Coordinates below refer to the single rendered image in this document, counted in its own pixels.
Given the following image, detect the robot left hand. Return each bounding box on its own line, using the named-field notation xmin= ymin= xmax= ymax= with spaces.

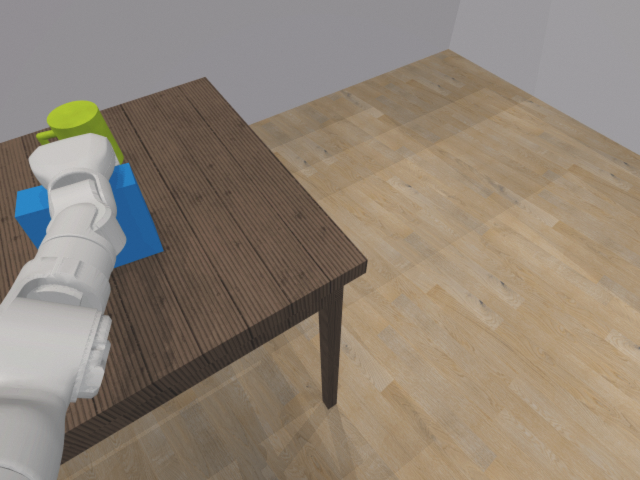
xmin=28 ymin=133 xmax=120 ymax=190

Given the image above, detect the sponge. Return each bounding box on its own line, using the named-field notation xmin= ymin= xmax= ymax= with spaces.
xmin=15 ymin=163 xmax=164 ymax=268

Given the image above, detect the table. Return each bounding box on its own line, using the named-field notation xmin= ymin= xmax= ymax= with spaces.
xmin=0 ymin=77 xmax=368 ymax=465

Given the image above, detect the left robot forearm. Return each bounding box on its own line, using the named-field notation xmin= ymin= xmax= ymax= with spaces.
xmin=0 ymin=168 xmax=126 ymax=321

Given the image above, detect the left robot upper arm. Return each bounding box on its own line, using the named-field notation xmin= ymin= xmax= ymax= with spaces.
xmin=0 ymin=297 xmax=112 ymax=480

